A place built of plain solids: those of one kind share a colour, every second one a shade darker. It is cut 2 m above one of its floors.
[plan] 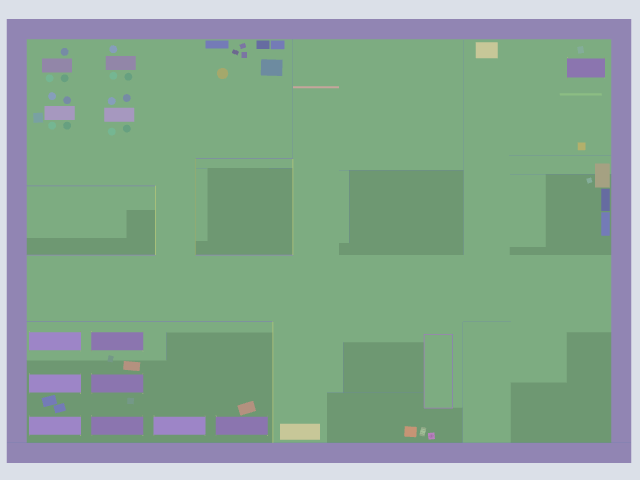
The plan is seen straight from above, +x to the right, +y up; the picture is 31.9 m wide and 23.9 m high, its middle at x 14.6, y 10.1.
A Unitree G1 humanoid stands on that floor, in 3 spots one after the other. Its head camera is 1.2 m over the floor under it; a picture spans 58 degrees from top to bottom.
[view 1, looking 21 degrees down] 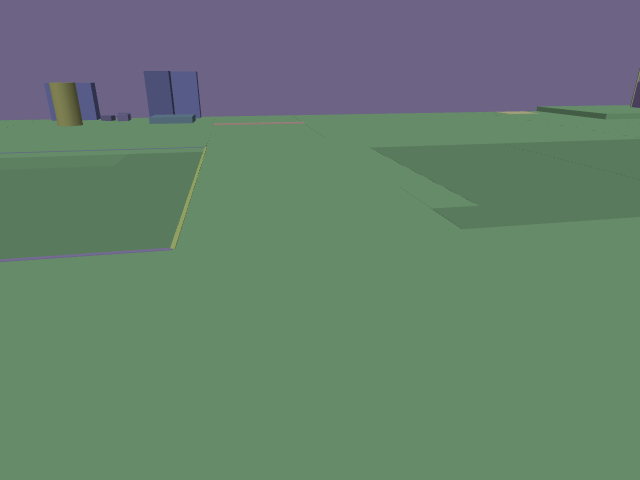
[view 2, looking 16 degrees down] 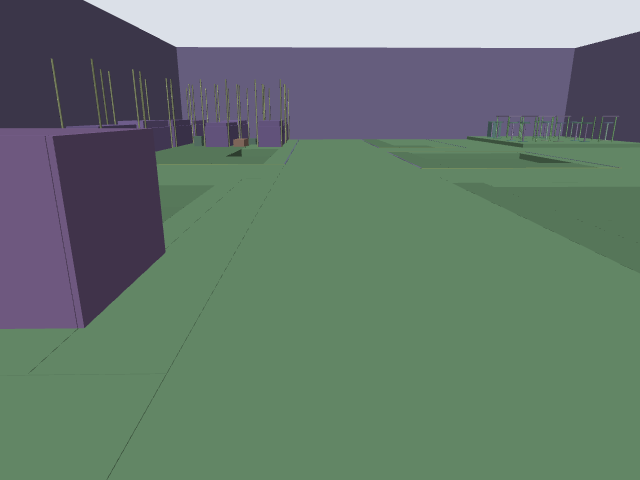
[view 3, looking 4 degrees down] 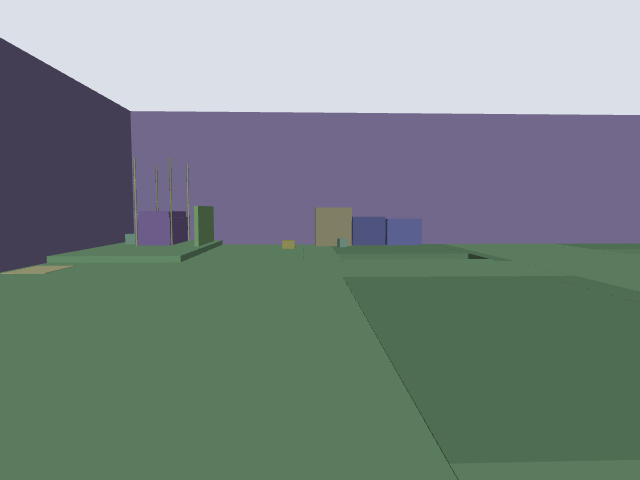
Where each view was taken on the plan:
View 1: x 13.75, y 6.26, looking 79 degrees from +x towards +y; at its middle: floor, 3.35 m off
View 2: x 23.55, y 6.76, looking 179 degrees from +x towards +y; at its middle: floor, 4.35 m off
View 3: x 14.10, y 14.26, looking -2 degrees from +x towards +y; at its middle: pallet_load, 14.23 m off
